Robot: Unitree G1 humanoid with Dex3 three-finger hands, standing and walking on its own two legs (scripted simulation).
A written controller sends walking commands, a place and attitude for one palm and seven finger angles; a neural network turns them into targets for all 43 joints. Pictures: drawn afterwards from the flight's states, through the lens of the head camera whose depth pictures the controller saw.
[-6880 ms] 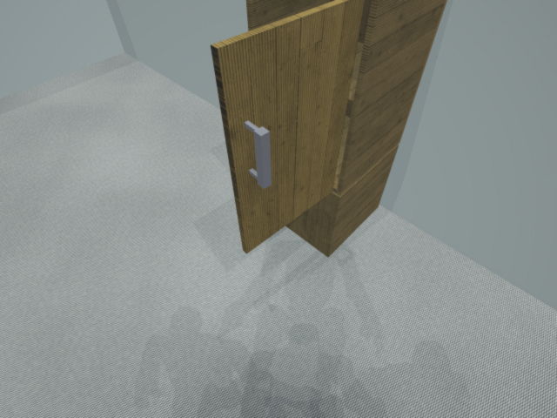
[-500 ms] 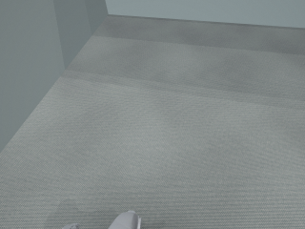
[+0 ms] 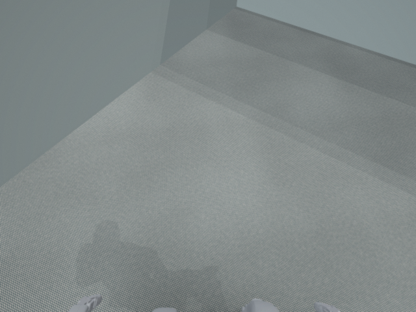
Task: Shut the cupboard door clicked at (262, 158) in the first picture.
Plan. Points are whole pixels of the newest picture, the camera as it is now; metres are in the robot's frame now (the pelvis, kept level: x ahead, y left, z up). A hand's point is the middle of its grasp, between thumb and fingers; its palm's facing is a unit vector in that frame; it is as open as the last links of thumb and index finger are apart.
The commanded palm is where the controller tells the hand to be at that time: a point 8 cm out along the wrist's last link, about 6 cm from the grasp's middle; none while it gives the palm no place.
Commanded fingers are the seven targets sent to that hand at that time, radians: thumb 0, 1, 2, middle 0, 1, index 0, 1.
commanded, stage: walk to a spot facing it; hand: left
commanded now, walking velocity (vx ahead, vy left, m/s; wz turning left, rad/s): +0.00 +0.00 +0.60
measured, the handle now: out of the picture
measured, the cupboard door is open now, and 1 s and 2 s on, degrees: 85 85 85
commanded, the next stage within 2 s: none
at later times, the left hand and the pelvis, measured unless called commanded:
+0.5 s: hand out of the picture +0.01 +0.20 -0.19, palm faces +0.33 -0.92 -0.22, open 7.4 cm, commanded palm none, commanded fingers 0.00 0.90 0.90 -0.20 -0.30 -0.20 -0.30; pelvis +0.01 -0.01 -0.01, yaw +19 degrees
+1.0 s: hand out of the picture +0.00 +0.14 -0.15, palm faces +0.57 -0.78 -0.25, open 7.4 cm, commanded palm none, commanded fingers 0.00 0.90 0.90 -0.20 -0.30 -0.20 -0.30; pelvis +0.04 -0.07 +0.01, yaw +37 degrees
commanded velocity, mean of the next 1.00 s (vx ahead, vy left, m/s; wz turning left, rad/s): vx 0.00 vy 0.00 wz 0.60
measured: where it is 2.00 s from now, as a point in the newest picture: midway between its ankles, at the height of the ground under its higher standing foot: outside the picture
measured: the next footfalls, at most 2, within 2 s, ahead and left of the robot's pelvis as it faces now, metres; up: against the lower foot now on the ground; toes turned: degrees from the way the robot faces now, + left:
right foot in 0.08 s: +0.06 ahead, -0.15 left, +0.00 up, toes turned +0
left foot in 0.40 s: +0.02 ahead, +0.10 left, +0.00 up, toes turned +22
